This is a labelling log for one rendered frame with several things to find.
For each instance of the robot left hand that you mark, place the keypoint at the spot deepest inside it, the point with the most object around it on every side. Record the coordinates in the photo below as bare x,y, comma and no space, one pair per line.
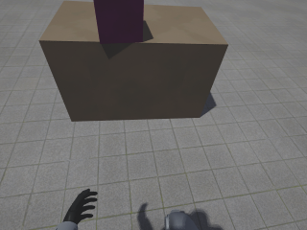
74,212

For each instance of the pedestal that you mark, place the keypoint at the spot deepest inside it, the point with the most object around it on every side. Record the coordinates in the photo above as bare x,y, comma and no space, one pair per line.
168,75

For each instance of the carton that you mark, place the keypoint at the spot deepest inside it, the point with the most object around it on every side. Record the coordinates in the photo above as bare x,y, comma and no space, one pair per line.
119,21

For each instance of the robot right shin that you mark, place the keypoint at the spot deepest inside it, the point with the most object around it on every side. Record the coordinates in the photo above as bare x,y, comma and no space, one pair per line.
175,210

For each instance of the right robot thigh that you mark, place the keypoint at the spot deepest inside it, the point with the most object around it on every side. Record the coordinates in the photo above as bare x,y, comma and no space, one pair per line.
179,221

